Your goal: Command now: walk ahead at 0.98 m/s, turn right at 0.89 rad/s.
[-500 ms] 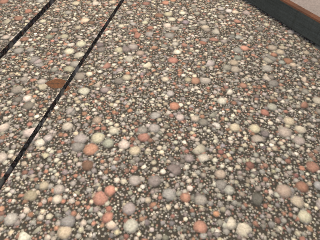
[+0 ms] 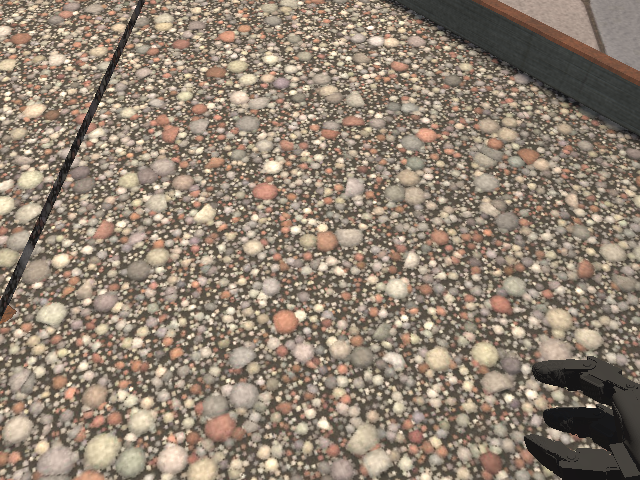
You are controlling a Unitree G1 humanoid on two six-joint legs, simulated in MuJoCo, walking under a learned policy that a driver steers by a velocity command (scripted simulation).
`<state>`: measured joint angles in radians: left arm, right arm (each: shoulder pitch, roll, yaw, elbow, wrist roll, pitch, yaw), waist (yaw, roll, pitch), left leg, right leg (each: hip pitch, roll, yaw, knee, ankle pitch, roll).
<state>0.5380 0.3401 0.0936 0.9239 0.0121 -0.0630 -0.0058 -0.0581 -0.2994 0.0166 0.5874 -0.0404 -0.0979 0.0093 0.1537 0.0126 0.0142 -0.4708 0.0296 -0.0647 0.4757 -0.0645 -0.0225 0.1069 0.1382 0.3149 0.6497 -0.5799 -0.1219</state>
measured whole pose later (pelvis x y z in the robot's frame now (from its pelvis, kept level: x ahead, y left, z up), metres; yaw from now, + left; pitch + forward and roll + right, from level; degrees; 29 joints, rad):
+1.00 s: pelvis +0.64 +0.01 +0.01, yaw +9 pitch +2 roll -2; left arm -0.01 0.29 0.04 0.74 0.00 0.00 0.01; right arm 0.25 -0.32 -0.08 0.62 0.01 0.00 0.00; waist -0.04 0.00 0.09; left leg -0.42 -0.10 -0.05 0.50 -0.10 0.10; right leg -0.51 0.06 0.09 1.17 -0.45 0.03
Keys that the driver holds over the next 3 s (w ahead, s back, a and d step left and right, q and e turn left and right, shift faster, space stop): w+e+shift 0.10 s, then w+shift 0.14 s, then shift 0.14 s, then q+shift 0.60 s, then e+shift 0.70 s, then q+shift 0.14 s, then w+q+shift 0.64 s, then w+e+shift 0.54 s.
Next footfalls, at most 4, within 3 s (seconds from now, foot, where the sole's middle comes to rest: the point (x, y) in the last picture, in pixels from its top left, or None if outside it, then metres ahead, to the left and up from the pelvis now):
0.38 right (413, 447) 0.53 -0.08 -0.76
0.84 left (348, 338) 0.76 0.09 -0.76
1.38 right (448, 366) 0.73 -0.14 -0.76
1.92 left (364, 321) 0.81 0.05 -0.76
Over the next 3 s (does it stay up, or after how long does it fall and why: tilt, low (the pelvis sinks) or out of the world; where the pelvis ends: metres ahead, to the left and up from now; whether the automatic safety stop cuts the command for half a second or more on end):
stays up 1.49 0.06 0.01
